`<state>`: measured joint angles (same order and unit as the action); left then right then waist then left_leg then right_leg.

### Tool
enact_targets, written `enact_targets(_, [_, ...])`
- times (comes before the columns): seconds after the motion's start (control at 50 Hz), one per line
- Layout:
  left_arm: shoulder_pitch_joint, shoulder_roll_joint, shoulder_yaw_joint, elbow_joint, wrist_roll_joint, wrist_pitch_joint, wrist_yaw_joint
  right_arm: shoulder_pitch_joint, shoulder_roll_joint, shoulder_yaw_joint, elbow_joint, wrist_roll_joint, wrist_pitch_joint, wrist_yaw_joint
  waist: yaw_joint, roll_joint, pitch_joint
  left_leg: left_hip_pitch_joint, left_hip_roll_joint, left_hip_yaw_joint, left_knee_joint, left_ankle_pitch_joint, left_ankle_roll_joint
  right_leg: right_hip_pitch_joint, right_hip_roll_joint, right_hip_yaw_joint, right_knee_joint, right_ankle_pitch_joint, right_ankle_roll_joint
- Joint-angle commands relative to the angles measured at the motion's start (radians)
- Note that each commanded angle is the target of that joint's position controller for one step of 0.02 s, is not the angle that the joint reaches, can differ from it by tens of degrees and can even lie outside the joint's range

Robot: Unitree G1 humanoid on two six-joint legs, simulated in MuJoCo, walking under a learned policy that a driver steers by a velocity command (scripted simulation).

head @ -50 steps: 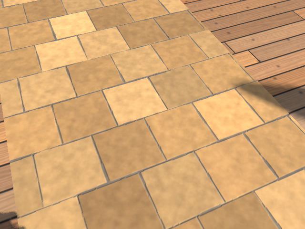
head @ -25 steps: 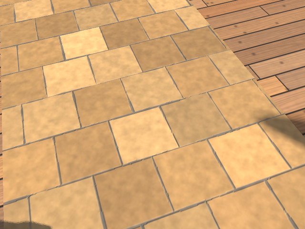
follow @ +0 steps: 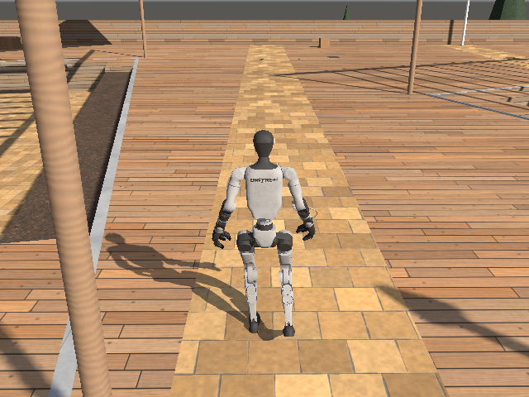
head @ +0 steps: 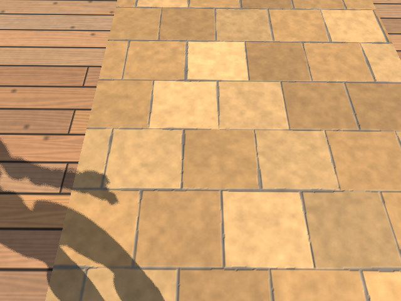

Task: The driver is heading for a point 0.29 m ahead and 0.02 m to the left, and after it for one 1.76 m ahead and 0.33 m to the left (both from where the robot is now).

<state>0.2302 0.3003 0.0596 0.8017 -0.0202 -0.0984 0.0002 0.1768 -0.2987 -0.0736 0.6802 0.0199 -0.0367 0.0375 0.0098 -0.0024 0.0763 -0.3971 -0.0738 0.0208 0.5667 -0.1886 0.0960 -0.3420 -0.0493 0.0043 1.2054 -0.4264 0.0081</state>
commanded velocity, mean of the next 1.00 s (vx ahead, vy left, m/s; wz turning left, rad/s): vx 0.50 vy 0.00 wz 0.30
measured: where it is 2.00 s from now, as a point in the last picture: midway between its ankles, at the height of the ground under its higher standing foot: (161, 150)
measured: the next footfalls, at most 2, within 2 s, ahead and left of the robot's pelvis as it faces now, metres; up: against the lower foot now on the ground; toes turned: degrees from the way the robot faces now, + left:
right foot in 0.36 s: +0.39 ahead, -0.12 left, +0.00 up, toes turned +15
left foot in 0.88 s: +0.59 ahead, +0.19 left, +0.00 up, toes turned +16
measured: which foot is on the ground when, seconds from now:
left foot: down 0.00-0.36, up 0.38-0.86, down 0.88-1.00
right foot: up 0.00-0.34, down 0.36-0.88, up 0.90-1.00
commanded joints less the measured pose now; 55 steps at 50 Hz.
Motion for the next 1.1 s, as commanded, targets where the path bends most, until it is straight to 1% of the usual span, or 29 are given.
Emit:
enact_targets(0.02, [-0.035,0.135,0.031,-0.099,0.025,-0.032,0.002,0.044,-0.106,-0.027,-0.066,-0.014,-0.024,-0.013,-0.009,0.031,-0.132,0.330,0.267,-0.420,-0.313,0.159,0.205,-0.315,-0.076,0.087,-0.055,0.096,-0.002])
enact_targets(0.08, [-0.036,0.098,0.024,-0.107,0.037,-0.004,0.002,0.050,-0.133,-0.035,-0.062,-0.012,-0.030,-0.029,0.009,0.031,-0.112,0.209,0.236,-0.341,-0.346,0.291,0.214,-0.263,-0.061,0.057,-0.181,0.162,0.045])
enact_targets(0.18, [-0.224,0.048,-0.001,-0.157,0.029,-0.004,-0.006,0.117,-0.161,-0.044,-0.034,-0.001,-0.018,-0.052,-0.061,0.072,-0.067,0.126,0.156,-0.262,-0.335,0.151,0.138,-0.184,0.011,0.040,-0.560,0.476,0.072])
enact_targets(0.26, [-0.287,0.084,0.009,-0.183,0.012,-0.018,-0.022,0.178,-0.156,-0.045,-0.007,0.008,-0.009,-0.055,-0.081,0.091,-0.065,0.193,0.194,-0.357,-0.266,0.054,0.115,-0.139,0.037,0.076,-0.683,0.491,0.051])
enact_targets(0.32, [-0.221,0.114,0.023,-0.168,0.011,-0.031,-0.030,0.172,-0.144,-0.043,-0.001,0.001,-0.003,-0.059,-0.043,0.134,-0.078,0.263,0.229,-0.417,-0.177,0.080,0.092,-0.074,0.033,0.070,-0.714,0.388,0.007])
enact_targets(0.34, [-0.150,0.122,0.032,-0.145,0.017,-0.035,-0.028,0.168,-0.122,-0.036,0.001,-0.002,-0.001,-0.058,-0.006,0.136,-0.101,0.262,0.205,-0.404,-0.120,0.136,0.073,0.021,0.040,0.046,-0.750,0.382,-0.019])
enact_targets(0.36, [-0.050,0.151,0.045,-0.127,0.031,-0.041,-0.023,0.176,-0.078,-0.019,-0.002,-0.008,-0.003,-0.053,0.040,0.108,-0.184,0.230,0.151,-0.356,0.038,0.173,0.041,0.193,-0.012,0.082,-0.748,0.370,-0.063])
enact_targets(0.38, [0.080,0.217,0.059,-0.116,0.044,-0.042,-0.019,0.249,-0.020,0.003,-0.014,-0.024,-0.007,-0.053,0.054,-0.060,-0.334,0.055,0.060,-0.268,0.339,-0.060,-0.008,0.479,-0.196,0.308,-0.722,0.348,-0.151])
enact_targets(0.4, [0.166,0.261,0.077,-0.057,0.034,-0.026,-0.032,0.357,-0.010,0.010,-0.019,0.017,-0.017,-0.053,0.021,-0.370,-0.388,-0.261,-0.029,-0.184,0.616,-0.410,-0.064,0.668,-0.348,0.774,-0.887,0.022,-0.292])
enact_targets(0.42, [0.136,0.164,0.053,-0.074,0.009,-0.025,-0.037,0.290,-0.113,-0.009,0.000,0.026,-0.018,-0.056,0.053,-0.204,-0.271,-0.368,0.028,-0.234,0.715,-0.362,-0.068,0.600,-0.330,0.789,-0.940,-0.194,-0.265])
enact_targets(0.44, [0.080,0.119,0.038,-0.082,0.010,-0.019,-0.033,0.171,-0.146,-0.018,-0.020,0.017,-0.017,-0.056,0.067,-0.114,-0.159,-0.389,0.061,-0.206,0.722,-0.272,-0.065,0.485,-0.293,0.634,-0.943,-0.137,-0.226])
enact_targets(0.46, [0.035,0.102,0.028,-0.089,0.022,-0.014,-0.032,0.111,-0.134,-0.015,-0.033,0.002,-0.017,-0.057,0.052,-0.056,-0.104,-0.360,0.093,-0.176,0.691,-0.211,-0.066,0.376,-0.249,0.517,-0.954,-0.005,-0.213])
enact_targets(0.48, [0.009,0.085,0.021,-0.083,0.028,-0.011,-0.030,0.082,-0.116,-0.015,-0.043,-0.010,-0.021,-0.053,0.033,-0.052,-0.068,-0.337,0.124,-0.167,0.628,-0.163,-0.066,0.302,-0.213,0.441,-0.972,0.097,-0.213])
enact_targets(0.52, [0.001,0.065,0.012,-0.073,0.031,-0.014,-0.024,0.102,-0.080,-0.010,-0.038,-0.006,-0.024,-0.044,0.002,-0.101,-0.076,-0.263,0.157,-0.136,0.547,-0.121,-0.070,0.243,-0.166,0.341,-1.006,0.225,-0.208])
enact_targets(0.58, [0.035,0.104,0.021,-0.047,0.014,-0.017,-0.018,0.051,-0.043,0.005,-0.057,-0.015,-0.024,-0.040,0.010,-0.089,-0.065,-0.282,0.174,-0.097,0.407,-0.071,-0.092,0.231,-0.171,0.264,-1.048,0.348,-0.239])
enact_targets(0.64, [0.060,0.136,0.027,-0.028,0.009,-0.007,-0.012,-0.039,-0.020,0.019,-0.076,-0.016,-0.033,-0.033,0.038,-0.073,-0.055,-0.259,0.173,-0.073,0.214,0.080,-0.103,0.234,-0.154,0.181,-1.067,0.412,-0.226])
enact_targets(0.7, [0.105,0.150,0.027,-0.002,0.000,0.003,-0.010,-0.125,-0.017,0.024,-0.092,-0.008,-0.041,-0.021,0.069,-0.071,-0.041,-0.190,0.146,-0.043,0.068,0.197,-0.108,0.229,-0.139,0.119,-1.060,0.446,-0.206])
enact_targets(0.78, [0.160,0.163,0.029,0.036,-0.007,0.022,-0.008,-0.206,-0.035,0.021,-0.123,0.001,-0.048,-0.005,0.077,-0.079,-0.017,-0.171,0.125,-0.040,-0.023,0.172,-0.079,0.313,-0.188,0.127,-1.021,0.479,-0.187])
enact_targets(0.82, [0.154,0.180,0.034,0.045,-0.008,0.034,-0.003,-0.179,-0.059,0.011,-0.121,-0.001,-0.051,0.000,0.043,-0.087,-0.034,-0.104,0.108,-0.028,-0.061,0.116,-0.050,0.354,-0.204,0.122,-0.964,0.589,-0.168])
enact_targets(0.84, [0.136,0.187,0.035,0.044,-0.010,0.038,0.000,-0.107,-0.081,-0.001,-0.101,-0.006,-0.052,-0.002,-0.008,-0.084,-0.076,0.014,0.084,-0.004,-0.097,0.117,-0.029,0.348,-0.184,0.092,-0.876,0.734,-0.150])
enact_targets(0.86, [0.136,0.170,0.027,0.043,-0.007,0.041,0.002,0.028,-0.123,-0.024,-0.058,-0.011,-0.049,-0.010,-0.071,-0.064,-0.165,0.217,0.071,0.009,-0.110,0.128,0.000,0.301,-0.137,0.050,-0.713,0.825,-0.125])
enact_targets(0.88, [0.126,0.122,0.005,0.014,0.017,0.037,0.004,0.211,-0.191,-0.046,-0.024,-0.022,-0.045,-0.021,-0.145,0.024,-0.310,0.511,0.234,-0.166,-0.071,0.151,0.064,0.114,-0.087,0.008,-0.426,0.617,-0.086])
enact_targets(0.9, [0.239,0.006,-0.031,-0.008,0.021,0.017,-0.001,0.259,-0.274,-0.060,-0.005,-0.023,-0.037,-0.020,-0.086,0.295,-0.424,0.806,0.457,-0.617,-0.161,-0.033,0.219,-0.271,0.087,-0.015,-0.081,-0.035,-0.023])
enact_targets(0.92, [0.190,0.103,-0.010,0.006,0.002,0.000,-0.007,0.267,-0.176,-0.036,-0.006,-0.011,-0.035,-0.018,-0.124,0.215,-0.409,0.779,0.453,-0.722,-0.242,-0.177,0.217,-0.391,0.053,0.103,0.042,-0.152,-0.030])
enact_targets(0.94, [0.103,0.150,0.005,-0.024,-0.019,-0.011,-0.013,0.198,-0.144,-0.021,-0.009,-0.010,-0.039,-0.018,-0.113,0.166,-0.261,0.661,0.419,-0.587,-0.265,-0.153,0.179,-0.451,0.005,0.092,0.059,-0.070,-0.042])
enact_targets(0.96, [0.053,0.140,0.003,-0.032,-0.015,-0.014,-0.011,0.137,-0.124,-0.014,-0.015,-0.015,-0.040,-0.017,-0.086,0.100,-0.188,0.534,0.375,-0.478,-0.285,-0.062,0.160,-0.426,-0.036,0.067,0.021,0.019,-0.040])
enact_targets(1.0, [0.047,0.120,0.008,-0.031,0.008,-0.003,-0.010,0.062,-0.083,-0.001,-0.017,-0.029,-0.047,-0.012,-0.025,0.088,-0.118,0.352,0.315,-0.356,-0.345,0.096,0.145,-0.334,-0.083,0.069,-0.069,0.116,-0.024])
enact_targets(1.04, [0.072,0.081,0.001,-0.021,0.009,0.017,-0.010,0.049,-0.083,-0.004,-0.005,-0.023,-0.058,-0.010,0.005,0.092,-0.110,0.274,0.299,-0.294,-0.393,0.163,0.156,-0.278,-0.089,0.060,-0.118,0.147,-0.006])
enact_targets(1.1, [-0.010,0.063,-0.005,-0.048,0.020,0.032,-0.006,0.073,-0.115,-0.013,0.028,-0.019,-0.068,-0.019,-0.001,0.062,-0.064,0.238,0.290,-0.218,-0.437,0.214,0.164,-0.323,-0.094,0.054,-0.254,0.267,0.020])
Keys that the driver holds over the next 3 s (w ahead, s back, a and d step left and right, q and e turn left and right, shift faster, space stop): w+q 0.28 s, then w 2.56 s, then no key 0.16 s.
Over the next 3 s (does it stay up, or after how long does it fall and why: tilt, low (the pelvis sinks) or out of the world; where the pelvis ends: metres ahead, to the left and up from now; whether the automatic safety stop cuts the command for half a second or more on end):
stays up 1.60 0.35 0.00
